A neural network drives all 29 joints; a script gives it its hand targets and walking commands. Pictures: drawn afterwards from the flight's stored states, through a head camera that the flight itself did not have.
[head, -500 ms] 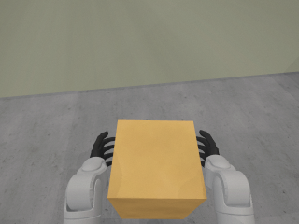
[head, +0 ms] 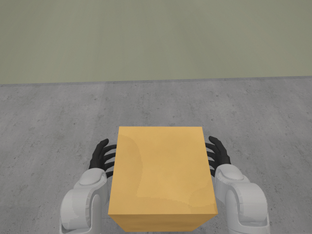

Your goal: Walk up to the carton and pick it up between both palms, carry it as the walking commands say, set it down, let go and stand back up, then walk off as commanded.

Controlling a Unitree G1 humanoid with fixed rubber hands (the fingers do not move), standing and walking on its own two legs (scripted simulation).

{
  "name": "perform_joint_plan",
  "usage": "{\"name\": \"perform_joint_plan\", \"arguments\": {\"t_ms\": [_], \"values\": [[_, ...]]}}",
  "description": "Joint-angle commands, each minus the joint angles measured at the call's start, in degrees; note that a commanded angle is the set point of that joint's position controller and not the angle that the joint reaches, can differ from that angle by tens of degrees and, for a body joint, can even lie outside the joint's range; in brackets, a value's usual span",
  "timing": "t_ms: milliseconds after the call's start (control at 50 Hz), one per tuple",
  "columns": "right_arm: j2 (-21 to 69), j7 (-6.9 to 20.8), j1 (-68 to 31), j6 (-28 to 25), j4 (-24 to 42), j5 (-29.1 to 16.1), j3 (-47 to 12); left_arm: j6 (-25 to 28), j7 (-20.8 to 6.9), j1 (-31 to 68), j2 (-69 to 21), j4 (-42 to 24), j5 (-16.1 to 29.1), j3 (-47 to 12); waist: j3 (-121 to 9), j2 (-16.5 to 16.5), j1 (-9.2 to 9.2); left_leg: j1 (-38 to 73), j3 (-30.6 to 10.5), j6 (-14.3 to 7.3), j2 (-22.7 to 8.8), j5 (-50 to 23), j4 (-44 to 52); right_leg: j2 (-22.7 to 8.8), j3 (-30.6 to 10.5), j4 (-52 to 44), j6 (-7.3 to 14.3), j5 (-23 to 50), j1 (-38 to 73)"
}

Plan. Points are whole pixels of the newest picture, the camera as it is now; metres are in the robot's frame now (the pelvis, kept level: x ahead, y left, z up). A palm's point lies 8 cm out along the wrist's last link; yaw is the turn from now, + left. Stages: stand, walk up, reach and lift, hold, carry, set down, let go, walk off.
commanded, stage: carry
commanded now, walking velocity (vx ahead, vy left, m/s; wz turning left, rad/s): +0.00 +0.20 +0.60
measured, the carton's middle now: (159, 184) +0.25 +0.00 +0.02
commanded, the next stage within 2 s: none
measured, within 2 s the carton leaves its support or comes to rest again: neither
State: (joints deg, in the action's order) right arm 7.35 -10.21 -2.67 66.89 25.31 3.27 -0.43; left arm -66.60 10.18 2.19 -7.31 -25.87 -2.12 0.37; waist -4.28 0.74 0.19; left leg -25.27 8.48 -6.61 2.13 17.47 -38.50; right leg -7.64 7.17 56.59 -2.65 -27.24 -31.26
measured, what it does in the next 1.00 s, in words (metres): steps to the left, turning left: right foot, then left foot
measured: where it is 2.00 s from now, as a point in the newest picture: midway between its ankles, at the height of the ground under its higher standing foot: outside the picture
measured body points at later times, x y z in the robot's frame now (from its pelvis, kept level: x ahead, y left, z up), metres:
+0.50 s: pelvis -0.06 +0.10 +0.00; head -0.04 +0.12 +0.45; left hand +0.16 +0.32 +0.08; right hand +0.24 +0.05 +0.09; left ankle -0.06 +0.22 -0.72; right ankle -0.03 -0.09 -0.70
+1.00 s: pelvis -0.15 +0.21 +0.02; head -0.13 +0.19 +0.47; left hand +0.00 +0.46 +0.12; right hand +0.16 +0.23 +0.11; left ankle -0.22 +0.35 -0.65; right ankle -0.06 +0.09 -0.72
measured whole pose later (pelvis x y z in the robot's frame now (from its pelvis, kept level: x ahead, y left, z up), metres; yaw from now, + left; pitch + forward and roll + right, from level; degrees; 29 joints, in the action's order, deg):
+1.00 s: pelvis -0.15 +0.21 +0.02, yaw +33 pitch +2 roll +3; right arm 7.3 -10.8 -4.9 66.8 26.6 2.8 -0.8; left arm -64.8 10.2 1.8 -7.4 -28.1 -1.8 0.9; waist -1.8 -0.2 -1.2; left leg -30.9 3.3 2.3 -3.5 20.1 -57.6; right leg -14.6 15.3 29.5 -3.5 -13.7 -15.2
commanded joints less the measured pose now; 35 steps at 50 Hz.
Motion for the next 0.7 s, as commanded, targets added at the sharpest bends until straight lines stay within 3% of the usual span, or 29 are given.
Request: {"name": "perform_joint_plan", "arguments": {"t_ms": [0,40,60,80,100,120,140,160,180,200,220,260,340,400,420,440,460,480,500,520,560,620,680], "values": [[52.4,7.3,-21.9,-2.4,9.5,-15.5,-32.2,2.6,-7.8,23.7,-54.3,-8.3,17.3,-34.4,-15.0,3.9,-0.49,13.0,-15.6,-6.3,-13.7,-30.7,10.8,1.9,-0.2,-1.5,0.6,-0.1,0.2],[52.4,7.0,-20.5,-2.5,9.8,-15.5,-32.6,2.8,-7.7,21.9,-53.9,-8.5,17.1,-33.8,-17.2,5.1,-0.67,13.1,-16.7,-6.2,-13.8,-34.7,9.8,2.8,0.5,-9.8,1.6,0.6,5.2],[52.2,6.9,-19.8,-2.5,9.7,-15.5,-32.8,2.8,-7.6,20.4,-53.6,-8.1,16.7,-33.3,-18.3,4.9,-0.31,11.6,-16.1,-5.1,-13.1,-35.5,8.5,2.5,0.9,-17.1,2.3,3.4,10.4],[52.0,6.7,-19.6,-2.4,9.6,-15.7,-33.2,2.9,-7.5,19.4,-53.5,-7.9,16.3,-33.0,-19.2,3.7,0.34,6.3,-14.3,-2.7,-12.0,-33.6,5.8,0.0,0.2,-25.1,2.9,8.7,19.1],[51.9,6.6,-20.4,-2.2,9.7,-16.1,-33.5,3.0,-7.3,18.2,-53.1,-7.7,15.7,-32.5,-17.9,-2.8,1.6,-4.2,-11.2,1.3,-9.1,-22.6,-1.6,-8.4,-6.8,-33.8,4.5,19.5,29.7],[50.4,6.6,-20.7,-1.8,11.0,-15.4,-34.1,3.3,-7.2,16.5,-52.6,-6.4,15.1,-31.1,-18.3,-24.6,1.7,-18.6,-3.8,6.6,-0.2,10.9,-18.1,-30.0,-28.6,-34.7,14.7,45.9,35.6],[51.2,6.9,-21.7,-1.7,9.6,-15.6,-34.1,3.3,-7.4,18.4,-51.6,-8.2,15.6,-31.0,-15.3,-18.0,1.03,-21.4,-7.0,5.6,-3.2,16.2,-31.3,-31.4,-28.2,-36.1,18.1,55.7,32.7],[52.3,7.4,-22.5,-2.2,9.5,-16.5,-34.6,3.7,-7.7,19.3,-52.6,-9.2,15.5,-31.0,-14.5,-10.0,0.65,-18.1,-10.6,5.7,-5.4,12.9,-34.7,-26.4,-20.6,-34.3,15.1,53.0,29.7],[52.1,7.6,-23.4,-2.3,9.3,-17.0,-35.1,3.8,-8.0,20.5,-52.6,-9.3,14.7,-30.9,-13.3,-6.3,0.48,-16.6,-10.1,6.2,-6.7,9.1,-32.7,-22.6,-12.8,-33.5,10.9,47.2,28.3],[52.8,7.8,-22.5,-2.5,8.7,-17.3,-35.0,4.0,-7.9,21.1,-53.0,-9.6,14.9,-30.7,-12.0,-7.3,0.11,-15.3,-8.6,7.2,-7.4,5.1,-28.8,-19.3,-7.1,-32.1,8.1,44.8,28.2],[53.2,7.8,-22.5,-2.6,8.8,-17.3,-35.1,4.0,-7.8,21.9,-53.0,-10.7,15.2,-30.7,-11.1,-9.3,0.0,-13.0,-6.1,8.3,-6.2,4.1,-25.6,-16.8,-3.0,-31.6,6.6,43.4,27.0],[53.0,7.2,-22.7,-2.8,9.6,-17.0,-35.0,3.8,-7.6,21.2,-52.0,-11.1,15.3,-31.1,-10.1,-12.1,0.16,-9.7,-3.6,9.2,-5.5,4.7,-20.5,-16.2,0.0,-32.0,6.1,44.1,25.6],[49.9,6.6,-19.2,-1.7,8.1,-15.9,-33.5,2.6,-6.8,18.7,-49.0,-10.0,14.5,-31.0,-10.8,-16.0,0.32,-2.8,0.7,8.9,-4.7,5.1,-6.3,-16.3,4.7,-29.4,4.4,47.5,27.0],[48.8,6.9,-18.7,-0.6,7.6,-15.8,-32.7,2.0,-6.1,18.0,-48.7,-9.3,13.9,-31.4,-12.4,-15.7,0.31,2.9,3.4,8.0,-3.6,-0.6,7.3,-17.3,5.8,-24.8,1.9,45.7,28.7],[48.8,7.0,-18.0,-0.3,7.1,-15.9,-32.5,1.8,-5.9,17.8,-48.8,-9.1,13.6,-31.7,-15.0,-10.7,-0.53,10.5,3.4,7.6,-3.0,-6.2,13.9,-15.3,7.6,-18.1,-0.1,40.9,26.3],[48.9,7.2,-17.2,-0.2,6.5,-15.8,-32.4,1.4,-5.8,18.5,-48.1,-9.5,13.2,-31.9,-15.9,-0.7,-1.59,19.8,-3.6,5.6,-5.8,-16.9,16.4,-11.6,6.9,-7.7,-2.2,21.9,15.7],[47.7,7.2,-16.4,-0.4,5.4,-15.0,-30.6,0.9,-6.2,20.3,-48.2,-11.1,14.0,-33.6,-13.5,20.7,-1.77,26.0,-23.3,-1.9,-19.2,-46.6,13.7,-2.1,9.5,4.2,-5.4,-12.7,-4.9],[49.2,7.3,-16.6,-0.9,6.8,-15.2,-30.5,1.2,-6.4,20.5,-49.5,-10.6,14.2,-33.6,-13.5,17.7,-0.52,25.2,-19.5,-4.2,-17.8,-61.2,7.3,-3.2,1.6,12.6,-3.7,-15.9,-5.6],[49.2,7.7,-17.5,-1.2,6.8,-15.0,-29.9,1.3,-6.8,20.9,-50.9,-9.3,15.2,-34.4,-16.5,16.9,-0.56,25.1,-18.9,-5.6,-19.0,-57.6,7.1,-1.9,-0.1,15.1,-2.9,-14.9,-7.5],[50.5,7.8,-17.8,-1.7,6.9,-14.4,-29.7,1.5,-7.3,22.5,-52.8,-8.8,16.3,-35.9,-16.4,12.2,-0.58,21.9,-16.9,-5.6,-17.1,-48.4,8.4,-2.0,-0.9,15.6,-2.8,-10.7,-6.4],[53.3,8.0,-20.0,-2.9,8.4,-14.7,-30.3,2.5,-7.8,25.7,-55.8,-9.7,17.9,-37.5,-16.6,8.8,-0.23,18.1,-12.5,-5.1,-13.0,-35.3,8.7,-1.3,-1.0,11.8,-2.3,-1.5,-3.3],[53.8,7.9,-20.2,-3.9,8.9,-14.8,-31.1,3.5,-8.2,25.3,-55.7,-9.9,18.4,-36.4,-15.4,6.7,-0.58,13.8,-17.6,-6.8,-14.2,-22.4,13.5,0.4,-1.0,5.5,-0.7,-0.7,0.0],[52.5,7.4,-18.8,-3.6,7.9,-14.4,-31.9,3.4,-8.2,21.8,-53.7,-7.9,17.3,-34.3,-15.9,4.7,-0.6,10.8,-21.9,-7.3,-15.0,-20.8,15.6,1.3,-2.0,-6.0,1.4,-1.4,6.1]]}}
